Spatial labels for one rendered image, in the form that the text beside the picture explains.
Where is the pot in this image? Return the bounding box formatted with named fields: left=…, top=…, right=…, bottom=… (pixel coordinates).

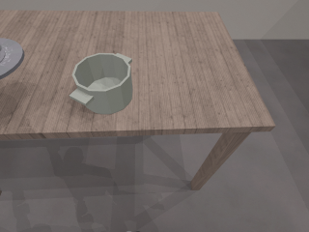
left=70, top=53, right=133, bottom=115

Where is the lid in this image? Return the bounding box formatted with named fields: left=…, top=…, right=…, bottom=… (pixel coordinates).
left=0, top=38, right=25, bottom=80

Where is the table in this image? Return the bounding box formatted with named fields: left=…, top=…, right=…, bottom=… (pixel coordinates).
left=0, top=10, right=276, bottom=195

